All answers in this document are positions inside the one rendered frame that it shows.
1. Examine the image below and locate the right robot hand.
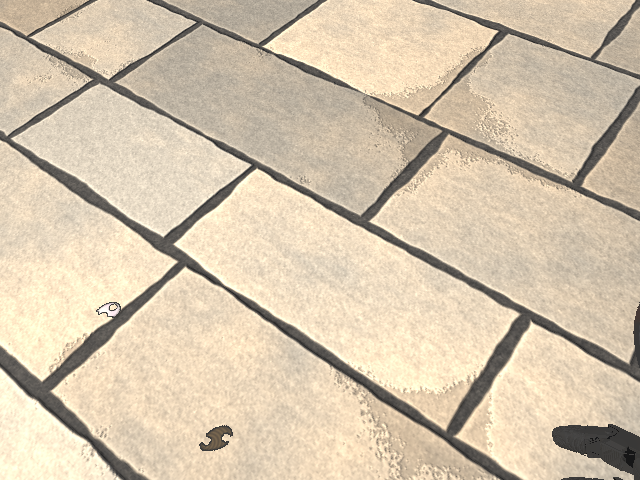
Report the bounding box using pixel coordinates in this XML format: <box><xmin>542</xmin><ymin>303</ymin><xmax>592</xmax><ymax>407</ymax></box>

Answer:
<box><xmin>552</xmin><ymin>424</ymin><xmax>640</xmax><ymax>480</ymax></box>

